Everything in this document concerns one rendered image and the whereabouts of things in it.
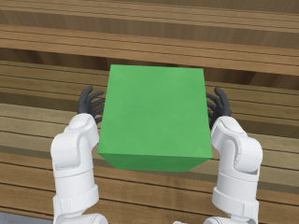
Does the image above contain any robot right forearm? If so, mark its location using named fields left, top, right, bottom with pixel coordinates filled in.
left=210, top=116, right=263, bottom=224

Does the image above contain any right robot hand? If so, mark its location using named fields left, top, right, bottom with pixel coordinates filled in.
left=206, top=87, right=232, bottom=131

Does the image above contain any carton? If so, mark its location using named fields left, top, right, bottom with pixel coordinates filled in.
left=97, top=64, right=213, bottom=173

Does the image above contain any left robot upper arm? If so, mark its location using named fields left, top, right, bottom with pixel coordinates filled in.
left=60, top=213, right=108, bottom=224

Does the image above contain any robot left forearm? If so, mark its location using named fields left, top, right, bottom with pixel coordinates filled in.
left=50, top=113, right=99, bottom=224

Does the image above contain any left robot hand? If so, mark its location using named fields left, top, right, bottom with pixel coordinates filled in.
left=77, top=85, right=106, bottom=125

